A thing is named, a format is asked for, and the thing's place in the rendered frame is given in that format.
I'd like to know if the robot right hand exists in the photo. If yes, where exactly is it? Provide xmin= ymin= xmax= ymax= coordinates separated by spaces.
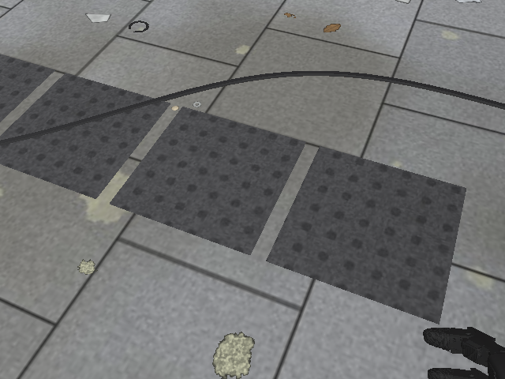
xmin=423 ymin=327 xmax=505 ymax=379

